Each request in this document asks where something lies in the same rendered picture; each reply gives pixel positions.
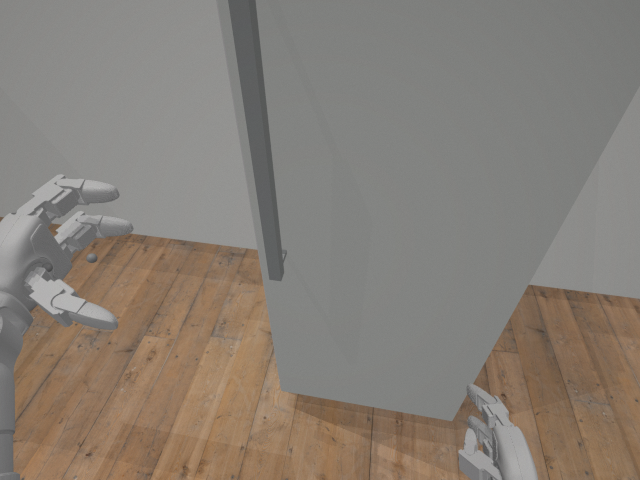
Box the right robot hand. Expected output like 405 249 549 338
458 384 538 480

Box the left robot hand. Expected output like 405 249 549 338
0 174 134 330

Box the handle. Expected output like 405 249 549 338
228 0 287 281

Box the left robot forearm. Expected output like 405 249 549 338
0 291 33 480

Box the fridge door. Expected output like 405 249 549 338
217 0 640 421

